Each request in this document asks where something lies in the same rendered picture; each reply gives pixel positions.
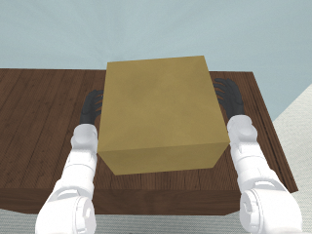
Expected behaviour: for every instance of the pedestal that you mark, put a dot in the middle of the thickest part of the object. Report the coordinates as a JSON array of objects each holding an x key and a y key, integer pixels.
[{"x": 39, "y": 111}]

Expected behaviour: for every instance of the robot left upper arm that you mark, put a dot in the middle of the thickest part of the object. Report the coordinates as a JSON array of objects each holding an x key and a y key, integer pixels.
[{"x": 74, "y": 215}]

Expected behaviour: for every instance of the robot left hand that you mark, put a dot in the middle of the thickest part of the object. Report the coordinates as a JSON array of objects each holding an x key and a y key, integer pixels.
[{"x": 88, "y": 113}]

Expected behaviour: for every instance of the robot right forearm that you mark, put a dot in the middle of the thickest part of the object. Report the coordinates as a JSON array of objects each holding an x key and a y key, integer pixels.
[{"x": 249, "y": 162}]

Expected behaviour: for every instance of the carton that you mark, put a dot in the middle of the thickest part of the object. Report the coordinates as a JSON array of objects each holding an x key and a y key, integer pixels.
[{"x": 160, "y": 115}]

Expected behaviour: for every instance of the robot left forearm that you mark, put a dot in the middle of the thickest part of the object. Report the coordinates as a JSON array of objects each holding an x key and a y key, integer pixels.
[{"x": 80, "y": 167}]

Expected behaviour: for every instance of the robot right upper arm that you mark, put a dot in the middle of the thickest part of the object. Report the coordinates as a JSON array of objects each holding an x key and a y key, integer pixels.
[{"x": 266, "y": 211}]

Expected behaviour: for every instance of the robot right hand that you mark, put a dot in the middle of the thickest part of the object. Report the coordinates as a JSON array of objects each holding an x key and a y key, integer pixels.
[{"x": 232, "y": 99}]

